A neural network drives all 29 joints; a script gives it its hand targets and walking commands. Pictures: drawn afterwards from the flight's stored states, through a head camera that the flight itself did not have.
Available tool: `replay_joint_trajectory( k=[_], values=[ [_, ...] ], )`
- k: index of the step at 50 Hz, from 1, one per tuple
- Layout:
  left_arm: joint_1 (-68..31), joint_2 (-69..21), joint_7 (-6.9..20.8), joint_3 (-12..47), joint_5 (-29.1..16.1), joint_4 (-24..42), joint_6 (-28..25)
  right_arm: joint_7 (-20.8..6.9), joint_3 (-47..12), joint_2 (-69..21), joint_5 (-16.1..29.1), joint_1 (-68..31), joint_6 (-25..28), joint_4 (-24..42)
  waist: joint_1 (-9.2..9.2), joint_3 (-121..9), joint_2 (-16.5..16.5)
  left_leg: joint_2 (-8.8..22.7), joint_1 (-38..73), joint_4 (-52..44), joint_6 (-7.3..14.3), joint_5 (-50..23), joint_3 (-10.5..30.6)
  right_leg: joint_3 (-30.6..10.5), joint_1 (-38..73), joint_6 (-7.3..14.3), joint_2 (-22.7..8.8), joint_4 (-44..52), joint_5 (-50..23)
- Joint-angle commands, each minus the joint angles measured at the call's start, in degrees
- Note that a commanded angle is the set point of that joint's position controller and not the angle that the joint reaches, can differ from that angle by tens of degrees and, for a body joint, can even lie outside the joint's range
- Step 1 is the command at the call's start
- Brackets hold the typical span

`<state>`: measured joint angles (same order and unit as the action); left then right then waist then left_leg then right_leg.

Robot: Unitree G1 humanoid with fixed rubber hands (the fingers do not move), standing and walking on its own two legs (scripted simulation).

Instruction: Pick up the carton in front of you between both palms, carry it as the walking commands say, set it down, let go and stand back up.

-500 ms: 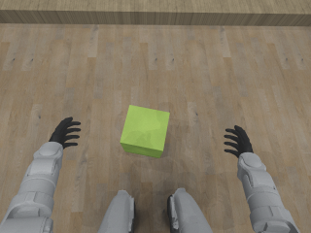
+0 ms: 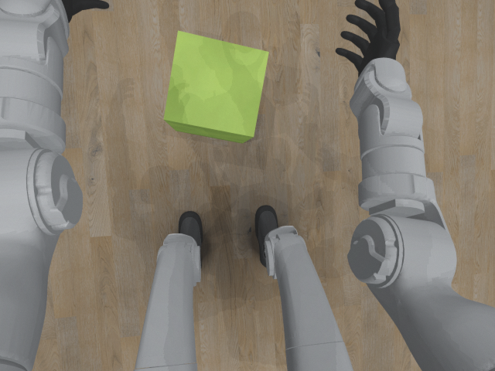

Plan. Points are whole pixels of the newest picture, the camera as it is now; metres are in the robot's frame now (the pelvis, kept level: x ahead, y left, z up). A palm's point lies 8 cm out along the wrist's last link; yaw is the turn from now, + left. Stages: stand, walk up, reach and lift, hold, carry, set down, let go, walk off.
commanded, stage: reach and lift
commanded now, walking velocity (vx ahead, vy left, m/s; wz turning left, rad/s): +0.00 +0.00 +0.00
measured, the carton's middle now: (215, 97) +0.55 +0.00 -0.54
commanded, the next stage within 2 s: none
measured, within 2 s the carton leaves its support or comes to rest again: leaves its support in 1.84 s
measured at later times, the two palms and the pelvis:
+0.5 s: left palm (123, 53) +0.58 +0.17 -0.29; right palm (320, 90) +0.51 -0.20 -0.29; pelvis +0.02 -0.01 -0.11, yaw -4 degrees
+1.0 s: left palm (146, 83) +0.57 +0.17 -0.47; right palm (292, 107) +0.51 -0.19 -0.46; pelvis -0.03 +0.00 -0.27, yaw -5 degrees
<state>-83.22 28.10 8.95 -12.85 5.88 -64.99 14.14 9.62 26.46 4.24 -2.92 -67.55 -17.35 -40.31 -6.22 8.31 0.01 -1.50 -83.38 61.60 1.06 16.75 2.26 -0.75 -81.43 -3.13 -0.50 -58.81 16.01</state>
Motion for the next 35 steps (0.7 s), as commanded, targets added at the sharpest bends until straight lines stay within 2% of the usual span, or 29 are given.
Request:
replay_joint_trajectory(
  k=[1,6,8,10,13,16,20,25,29,30,35],
  values=[
    [-18.9,7.0,-0.3,-1.6,1.9,6.8,-1.7,-0.3,2.3,5.0,-1.7,-12.1,2.1,7.9,-1.82,-65.0,8.7,-2.5,42.0,-4.0,-1.4,-17.4,-1.3,7.1,21.5,-1.8,5.5,2.6,-11.7],
    [-15.9,2.3,-0.9,-3.7,4.2,9.8,-3.1,-1.5,3.6,2.0,-2.8,-6.9,5.3,9.7,-1.23,-69.5,11.6,-1.7,52.9,-0.4,-1.5,-41.5,1.1,7.0,11.7,-1.7,6.1,2.6,-21.6],
    [-13.4,-0.4,-1.1,-5.3,5.3,10.2,-4.1,-2.1,4.3,0.6,-3.8,-5.0,7.1,9.3,-0.63,-67.5,11.7,-0.9,52.5,1.4,-1.2,-47.5,2.3,6.6,5.8,-1.8,6.0,1.9,-23.0],
    [-11.3,-2.5,-1.5,-6.9,6.4,10.1,-5.2,-2.5,5.2,-0.3,-5.0,-3.9,8.8,8.4,0.15,-65.7,11.3,-0.6,48.7,3.5,-1.3,-49.0,3.0,6.3,1.3,-2.1,5.8,0.3,-23.1],
    [-8.4,-4.0,-2.3,-8.4,7.3,9.2,-6.6,-2.7,6.4,-1.0,-6.8,-2.9,10.7,6.3,0.83,-63.4,9.3,-1.0,34.6,6.8,-1.8,-41.3,2.4,5.8,0.2,-2.5,5.7,-4.9,-22.3],
    [-6.3,-3.8,-3.5,-7.5,6.2,7.2,-8.0,-2.6,7.3,-1.5,-7.9,-3.0,11.8,3.7,1.10,-60.0,6.1,-1.3,17.6,10.3,-2.0,-32.3,1.5,5.2,2.3,-2.8,5.5,-11.5,-22.4],
    [-8.2,0.0,-5.5,-5.2,3.5,6.5,-9.4,-1.7,4.6,-0.1,-4.9,-5.5,12.5,2.1,2.45,-62.3,4.4,-1.8,5.4,18.4,-1.9,-27.1,0.4,4.2,2.9,-3.0,5.5,-20.8,-23.6],
    [-15.6,5.3,-7.4,1.9,-3.1,7.2,-9.6,0.5,-2.4,4.5,2.6,-10.9,12.3,1.5,2.26,-73.1,6.1,-1.5,4.5,29.7,-2.2,-24.3,-0.8,4.6,1.7,-3.2,5.4,-32.0,-23.6],
    [-22.0,8.1,-7.6,8.1,-8.9,7.5,-8.5,2.1,-6.4,8.0,7.9,-16.2,11.1,0.7,1.35,-78.3,9.1,-0.8,6.4,37.3,-2.4,-21.0,-1.6,5.8,-2.6,-2.9,5.4,-38.5,-19.1],
    [-23.6,9.4,-7.7,9.5,-10.7,8.3,-8.1,2.5,-7.0,9.5,8.9,-18.6,10.5,1.2,1.30,-80.8,9.5,-0.6,5.0,38.2,-2.6,-17.0,-2.3,6.0,0.2,-2.5,5.1,-40.1,-17.1],
    [-31.3,11.5,-7.0,14.4,-13.8,4.1,-5.6,3.0,-8.0,12.3,11.4,-26.5,8.0,-3.0,0.72,-72.0,11.5,0.8,2.7,42.3,-2.6,-3.5,-2.3,8.0,-8.7,-2.2,4.2,-44.5,-3.6]
  ],
)
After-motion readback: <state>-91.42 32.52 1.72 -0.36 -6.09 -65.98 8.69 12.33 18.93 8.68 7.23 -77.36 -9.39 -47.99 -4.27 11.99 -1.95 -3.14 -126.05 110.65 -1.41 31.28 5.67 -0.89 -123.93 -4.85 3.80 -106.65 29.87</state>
